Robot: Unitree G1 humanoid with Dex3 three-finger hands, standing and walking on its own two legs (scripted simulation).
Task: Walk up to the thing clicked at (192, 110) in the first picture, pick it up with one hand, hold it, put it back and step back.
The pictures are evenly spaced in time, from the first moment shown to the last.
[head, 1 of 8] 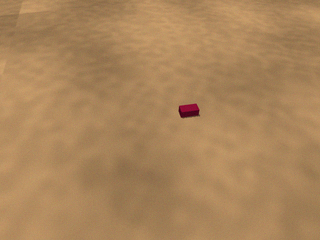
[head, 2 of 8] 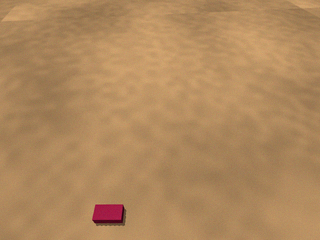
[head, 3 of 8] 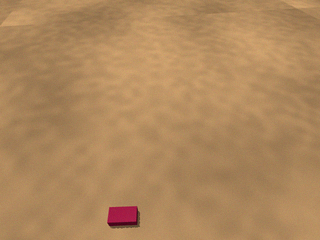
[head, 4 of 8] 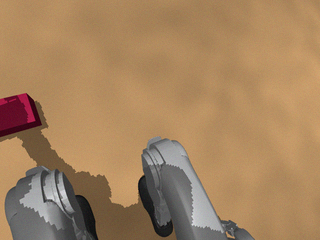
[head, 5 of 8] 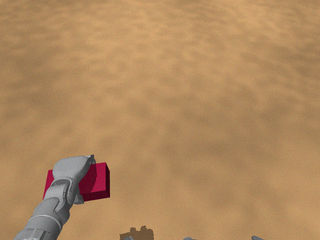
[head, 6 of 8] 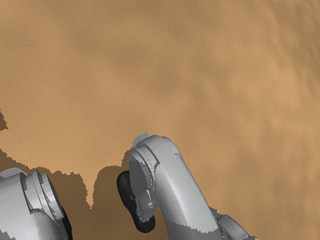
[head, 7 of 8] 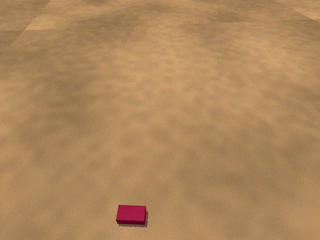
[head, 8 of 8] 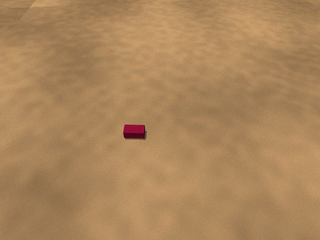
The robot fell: no
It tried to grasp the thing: yes
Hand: left
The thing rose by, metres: 0.66
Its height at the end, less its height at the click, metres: +0.00
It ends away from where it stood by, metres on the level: 0.02
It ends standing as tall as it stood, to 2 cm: yes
